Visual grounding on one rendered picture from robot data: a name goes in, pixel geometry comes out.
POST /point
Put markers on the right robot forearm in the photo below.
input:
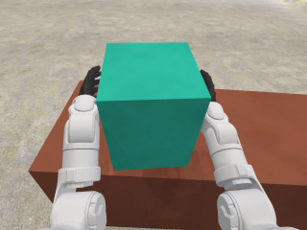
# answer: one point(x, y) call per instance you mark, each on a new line
point(232, 171)

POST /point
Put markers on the left robot forearm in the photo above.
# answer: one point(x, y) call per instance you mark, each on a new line
point(81, 142)

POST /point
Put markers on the carton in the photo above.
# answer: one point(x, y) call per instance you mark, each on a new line
point(152, 101)

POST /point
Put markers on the robot right upper arm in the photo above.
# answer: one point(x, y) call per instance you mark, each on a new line
point(247, 209)

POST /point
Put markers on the pedestal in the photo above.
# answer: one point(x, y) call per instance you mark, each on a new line
point(272, 130)

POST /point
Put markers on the robot right hand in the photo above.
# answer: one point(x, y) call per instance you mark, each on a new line
point(209, 84)

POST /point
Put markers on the robot left upper arm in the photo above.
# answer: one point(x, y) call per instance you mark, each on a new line
point(79, 211)

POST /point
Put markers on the robot left hand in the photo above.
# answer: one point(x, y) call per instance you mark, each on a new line
point(89, 82)

